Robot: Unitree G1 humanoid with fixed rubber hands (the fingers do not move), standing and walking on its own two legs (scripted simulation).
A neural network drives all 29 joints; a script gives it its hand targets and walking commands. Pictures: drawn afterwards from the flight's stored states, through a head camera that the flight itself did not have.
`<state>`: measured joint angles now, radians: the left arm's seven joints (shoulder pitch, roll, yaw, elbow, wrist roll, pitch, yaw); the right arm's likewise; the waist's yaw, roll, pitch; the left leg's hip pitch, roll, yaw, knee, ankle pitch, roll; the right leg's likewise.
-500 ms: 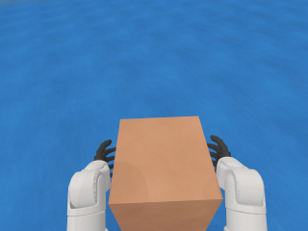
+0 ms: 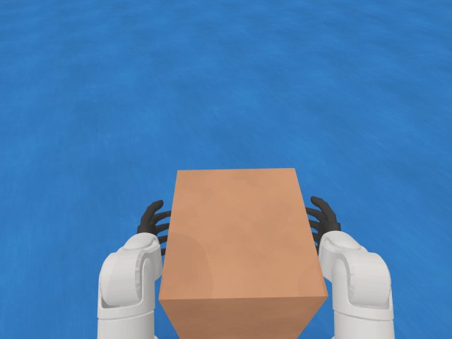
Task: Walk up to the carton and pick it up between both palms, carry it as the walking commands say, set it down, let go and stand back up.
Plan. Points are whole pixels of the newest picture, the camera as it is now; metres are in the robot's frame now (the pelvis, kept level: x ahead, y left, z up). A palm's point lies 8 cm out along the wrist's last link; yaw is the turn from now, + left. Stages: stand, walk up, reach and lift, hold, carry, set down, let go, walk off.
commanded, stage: carry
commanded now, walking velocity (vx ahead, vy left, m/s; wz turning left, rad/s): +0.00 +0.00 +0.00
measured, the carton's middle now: (237, 260) +0.28 +0.00 +0.03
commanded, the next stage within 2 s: none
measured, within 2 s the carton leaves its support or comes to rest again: neither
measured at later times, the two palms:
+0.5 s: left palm (141, 299) +0.19 +0.14 +0.09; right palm (347, 295) +0.19 -0.15 +0.09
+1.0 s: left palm out of the picture +0.09 +0.16 +0.07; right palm out of the picture +0.09 -0.13 +0.07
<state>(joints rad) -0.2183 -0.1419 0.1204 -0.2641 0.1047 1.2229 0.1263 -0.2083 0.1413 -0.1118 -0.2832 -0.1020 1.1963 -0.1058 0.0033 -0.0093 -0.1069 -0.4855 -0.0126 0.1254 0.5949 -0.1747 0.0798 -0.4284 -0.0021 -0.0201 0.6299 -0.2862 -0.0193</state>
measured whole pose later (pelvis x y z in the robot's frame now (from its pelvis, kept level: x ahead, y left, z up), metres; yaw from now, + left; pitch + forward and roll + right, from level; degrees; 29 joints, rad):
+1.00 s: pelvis -0.18 +0.02 +0.00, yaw -2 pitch +3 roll -2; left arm -0.20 -0.14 0.12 -0.23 0.09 1.20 0.14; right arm -0.21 0.14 -0.12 -0.24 -0.10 1.17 -0.10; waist 0.02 0.05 -0.07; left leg -0.54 0.00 0.12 0.61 -0.13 0.10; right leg -0.39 0.04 -0.04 0.64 -0.31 -0.02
